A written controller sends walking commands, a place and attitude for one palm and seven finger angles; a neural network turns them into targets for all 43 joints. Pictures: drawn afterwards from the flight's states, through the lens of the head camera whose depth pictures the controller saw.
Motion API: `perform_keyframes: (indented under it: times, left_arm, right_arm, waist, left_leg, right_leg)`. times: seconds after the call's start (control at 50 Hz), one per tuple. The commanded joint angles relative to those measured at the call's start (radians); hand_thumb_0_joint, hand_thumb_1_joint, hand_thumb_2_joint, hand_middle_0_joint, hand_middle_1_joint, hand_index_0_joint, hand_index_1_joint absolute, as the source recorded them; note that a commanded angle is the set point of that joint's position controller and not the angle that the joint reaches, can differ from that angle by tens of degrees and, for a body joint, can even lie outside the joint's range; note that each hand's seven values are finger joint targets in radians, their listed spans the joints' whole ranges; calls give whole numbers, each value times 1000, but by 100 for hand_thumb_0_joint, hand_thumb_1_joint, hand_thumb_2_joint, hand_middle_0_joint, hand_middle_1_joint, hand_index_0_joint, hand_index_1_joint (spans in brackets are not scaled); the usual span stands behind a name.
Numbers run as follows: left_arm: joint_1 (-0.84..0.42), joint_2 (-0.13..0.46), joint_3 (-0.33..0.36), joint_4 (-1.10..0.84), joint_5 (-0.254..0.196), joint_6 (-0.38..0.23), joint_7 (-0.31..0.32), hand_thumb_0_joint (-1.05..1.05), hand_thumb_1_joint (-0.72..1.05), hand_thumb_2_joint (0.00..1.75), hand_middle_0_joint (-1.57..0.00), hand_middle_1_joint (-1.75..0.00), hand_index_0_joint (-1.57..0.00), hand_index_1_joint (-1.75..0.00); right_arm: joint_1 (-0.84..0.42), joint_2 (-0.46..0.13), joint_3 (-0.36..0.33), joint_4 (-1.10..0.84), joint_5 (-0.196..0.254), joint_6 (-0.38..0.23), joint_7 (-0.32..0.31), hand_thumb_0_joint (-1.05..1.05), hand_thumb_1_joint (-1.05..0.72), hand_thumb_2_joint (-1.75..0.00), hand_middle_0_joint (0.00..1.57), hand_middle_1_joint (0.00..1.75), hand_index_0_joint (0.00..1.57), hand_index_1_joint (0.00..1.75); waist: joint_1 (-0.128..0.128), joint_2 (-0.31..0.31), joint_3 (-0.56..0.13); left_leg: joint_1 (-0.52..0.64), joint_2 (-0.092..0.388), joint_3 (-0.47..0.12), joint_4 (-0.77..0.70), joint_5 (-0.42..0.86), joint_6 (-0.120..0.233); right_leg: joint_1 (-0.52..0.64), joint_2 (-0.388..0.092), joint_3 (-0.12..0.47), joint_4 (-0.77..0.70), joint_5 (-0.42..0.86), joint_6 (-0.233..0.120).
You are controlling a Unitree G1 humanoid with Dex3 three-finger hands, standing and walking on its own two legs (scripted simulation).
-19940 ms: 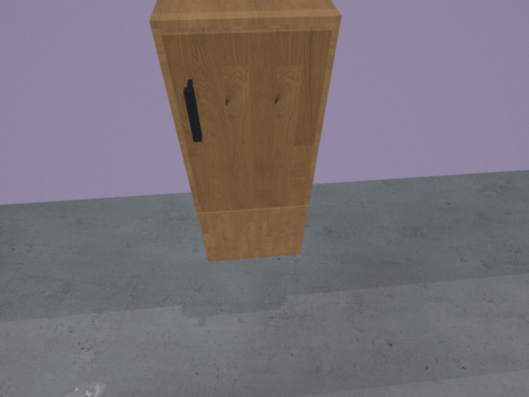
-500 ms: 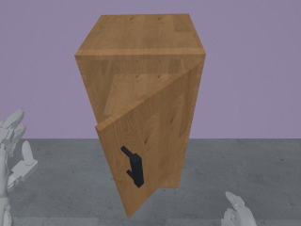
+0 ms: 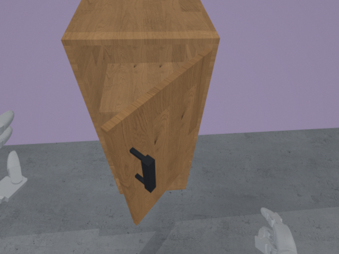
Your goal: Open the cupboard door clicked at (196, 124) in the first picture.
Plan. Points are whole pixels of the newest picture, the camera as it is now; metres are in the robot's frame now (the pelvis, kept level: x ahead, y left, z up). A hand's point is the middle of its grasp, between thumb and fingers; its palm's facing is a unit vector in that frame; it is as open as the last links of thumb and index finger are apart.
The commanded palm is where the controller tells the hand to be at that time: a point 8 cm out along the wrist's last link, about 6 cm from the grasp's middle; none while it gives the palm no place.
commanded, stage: step back with the hand held close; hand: left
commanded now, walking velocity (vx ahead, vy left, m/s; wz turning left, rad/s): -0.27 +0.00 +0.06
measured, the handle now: (142, 170) +0.30 +0.09 +0.02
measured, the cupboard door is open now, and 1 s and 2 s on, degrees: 47 47 47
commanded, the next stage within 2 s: stop stepping back and stand still in 0.86 s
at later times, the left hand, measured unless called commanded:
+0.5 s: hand out of the picture +0.09 +0.30 +0.16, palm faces +0.46 -0.78 -0.42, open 7.4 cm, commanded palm +0.03 +0.34 +0.18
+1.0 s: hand out of the picture +0.00 +0.35 +0.16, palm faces +0.36 -0.87 -0.33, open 7.4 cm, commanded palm -0.08 +0.39 +0.18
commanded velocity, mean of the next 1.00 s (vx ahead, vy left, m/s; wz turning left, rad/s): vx -0.32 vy -0.01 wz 0.00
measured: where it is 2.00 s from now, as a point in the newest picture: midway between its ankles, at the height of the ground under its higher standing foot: outside the picture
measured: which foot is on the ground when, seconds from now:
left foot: down 0.00-0.76, up 0.78-0.90, down 0.92-1.00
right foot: down 0.00-0.52, up 0.54-0.76, down 0.78-0.92, up 0.94-1.00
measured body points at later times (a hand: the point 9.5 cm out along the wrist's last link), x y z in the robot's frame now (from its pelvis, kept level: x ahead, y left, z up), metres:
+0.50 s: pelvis -0.09 +0.03 -0.02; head -0.08 +0.06 +0.43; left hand +0.06 +0.34 +0.18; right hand +0.09 -0.19 -0.09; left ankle +0.05 +0.09 -0.74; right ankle -0.06 -0.12 -0.74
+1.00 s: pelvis -0.24 +0.09 -0.02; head -0.21 +0.15 +0.43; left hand -0.03 +0.40 +0.17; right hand -0.07 -0.14 -0.08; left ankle -0.12 +0.13 -0.74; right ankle -0.28 -0.07 -0.70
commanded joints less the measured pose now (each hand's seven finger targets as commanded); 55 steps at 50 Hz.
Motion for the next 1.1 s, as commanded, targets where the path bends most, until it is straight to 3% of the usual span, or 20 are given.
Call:
perform_keyframes:
  times: [0.0, 0.16, 0.32, 0.4, 0.46, 0.52, 0.58, 0.68, 0.7, 0.74, 0.76, 0.78, 0.82, 0.86, 0.88, 0.9, 0.92, 0.96, 0.98, 1.08]
  left_arm:
    - [13, 161, 152, -189, 1, -80, 30, 0, 90, 90, -20, -30, -20, -30]
    - [-55, 139, 172, -203, 43, -120, 36, 0, 90, 90, -20, -30, -20, -30]
    - [-52, 132, 140, -266, 10, -141, 40, 0, 90, 90, -20, -30, -20, -30]
    - [-109, 150, 131, -241, 18, -139, 59, 0, 90, 90, -20, -30, -20, -30]
    - [-111, 167, 147, -239, 17, -140, 56, 0, 90, 90, -20, -30, -20, -30]
    - [-122, 177, 225, -241, 31, -159, 46, 0, 90, 90, -20, -30, -20, -30]
    - [-94, 147, 176, -229, 4, -146, 43, 0, 90, 90, -20, -30, -20, -30]
    - [-49, 135, 121, -275, -25, -122, 36, 0, 90, 90, -20, -30, -20, -30]
    - [-64, 151, 131, -284, -28, -127, 32, 0, 90, 90, -20, -30, -20, -30]
    - [-106, 206, 159, -286, -17, -148, 41, 0, 90, 90, -20, -30, -20, -30]
    - [-139, 217, 155, -338, -16, -156, 46, 0, 90, 90, -20, -30, -20, -30]
    - [-124, 224, 176, -254, -4, -147, 45, 0, 90, 90, -20, -30, -20, -30]
    - [-218, 143, 100, -161, 17, -111, 14, 0, 90, 90, -20, -30, -20, -30]
    - [-263, 153, 100, -172, 18, -103, 16, 0, 90, 90, -20, -30, -20, -30]
    - [-285, 179, 109, -237, 11, -106, 14, 0, 90, 90, -20, -30, -20, -30]
    - [-292, 214, 137, -308, 13, -121, 20, 0, 90, 90, -20, -30, -20, -30]
    - [-299, 199, 142, -318, 3, -153, 15, 0, 90, 90, -20, -30, -20, -30]
    - [-188, 204, 166, -403, -19, -176, 5, 0, 90, 90, -20, -30, -20, -30]
    - [-134, 200, 186, -443, -15, -170, 14, 0, 90, 90, -20, -30, -20, -30]
    - [113, 161, 197, -431, 9, -88, 42, 0, 90, 90, -20, -30, -20, -30]
  right_arm:
    - [-83, -120, -34, -163, 2, -61, -7, 0, -90, -90, 20, 30, 20, 30]
    - [-72, -139, -35, -163, -9, -129, -16, 0, -90, -90, 20, 30, 20, 30]
    - [-38, -107, -39, -110, -12, -172, 6, 0, -90, -90, 20, 30, 20, 30]
    - [-37, -93, -36, -73, -18, -159, 3, 0, -90, -90, 20, 30, 20, 30]
    - [-73, -105, -28, -89, -16, -158, -10, 0, -90, -90, 20, 30, 20, 30]
    - [-89, -129, -40, -97, -41, -188, -8, 0, -90, -90, 20, 30, 20, 30]
    - [-95, -94, -44, -74, -35, -193, 25, 0, -90, -90, 20, 30, 20, 30]
    - [-64, -69, -26, -54, -30, -193, 49, 0, -90, -90, 20, 30, 20, 30]
    - [-55, -72, -30, -42, -37, -188, 51, 0, -90, -90, 20, 30, 20, 30]
    - [-10, -63, -34, 9, -27, -164, 45, 0, -90, -90, 20, 30, 20, 30]
    - [-72, -66, -18, -12, -41, -167, 40, 0, -90, -90, 20, 30, 20, 30]
    - [-89, -69, -3, -22, -61, -166, 49, 0, -90, -90, 20, 30, 20, 30]
    - [-114, -75, -22, -57, -7, -168, 23, 0, -90, -90, 20, 30, 20, 30]
    - [-122, -67, 19, -38, -14, -158, -6, 0, -90, -90, 20, 30, 20, 30]
    - [-127, -93, 16, -45, -13, -166, -22, 0, -90, -90, 20, 30, 20, 30]
    - [-128, -116, 0, -57, -21, -186, -12, 0, -90, -90, 20, 30, 20, 30]
    - [-82, -84, -11, -43, -29, -217, 11, 0, -90, -90, 20, 30, 20, 30]
    - [-69, -100, -33, -53, -37, -264, 39, 0, -90, -90, 20, 30, 20, 30]
    - [-72, -100, -38, -59, -35, -264, 48, 0, -90, -90, 20, 30, 20, 30]
    - [-71, -60, -31, -67, -35, -206, 60, 0, -90, -90, 20, 30, 20, 30]
  waist:
    - [10, 76, -156]
    - [18, 174, -81]
    - [-4, -37, -164]
    - [-26, -92, -131]
    - [-13, 77, -86]
    - [11, 329, -131]
    - [30, 135, -176]
    - [35, 247, -265]
    - [34, 215, -262]
    - [0, -115, -192]
    - [21, -134, -152]
    - [18, -89, -140]
    - [-6, -325, 18]
    - [-28, -110, 86]
    - [-29, 88, 28]
    - [10, 313, -97]
    - [22, 277, -193]
    - [6, 218, -288]
    - [4, 156, -273]
    - [35, 351, -200]
  left_leg:
    - [35, 108, -111, -87, 81, 10]
    - [-441, 225, -287, -316, -578, 84]
    - [53, 60, -96, 46, -211, -24]
    - [144, 34, -76, 198, -69, -40]
    - [71, 124, -181, -43, -117, -14]
    - [-393, 375, -462, -515, -705, 68]
    - [-197, 288, -261, -391, -419, 26]
    - [22, 210, -100, -384, -246, -106]
    - [77, 187, -56, -311, -174, -140]
    - [264, 72, -12, 305, -73, -136]
    - [114, -2, -19, 545, -230, -128]
    - [3, 15, -36, 661, -266, -122]
    - [-125, 40, -75, 526, -249, -85]
    - [-93, 23, -41, 87, -145, -79]
    - [54, 33, -43, -113, 243, -70]
    - [186, 249, -277, -155, 701, 14]
    - [237, 328, -330, -168, 745, 70]
    - [141, 373, -497, -302, 25, 5]
    - [103, 335, -449, -345, -269, -11]
    - [-50, 127, -113, -519, -529, -211]
  right_leg:
    - [13, -76, 34, -10, 204, 18]
    - [250, 7, -9, 244, -12, 24]
    - [-198, -130, 168, -77, -121, -66]
    - [-321, -225, 205, -96, 108, -92]
    - [-276, -81, 70, 26, -32, -21]
    - [134, 109, -31, 641, -240, 20]
    - [-11, 74, -56, 667, -285, -7]
    - [43, 59, -175, 183, -354, -47]
    - [24, 29, -158, -1, -331, -60]
    - [-373, -315, 215, -332, -183, -155]
    - [-351, -424, 233, -306, 26, -219]
    - [-270, -421, 142, -196, 260, -223]
    - [-194, -334, 126, -98, 512, -147]
    - [-105, -248, -2, 66, 568, -79]
    - [-129, -156, -27, 209, 486, -16]
    - [-190, -33, -63, 414, 10, 28]
    - [-179, 10, 39, 547, -388, 9]
    - [-180, 42, 86, 766, -404, 13]
    - [-174, 27, 83, 760, -312, 11]
    - [-9, 109, -184, 589, -233, 2]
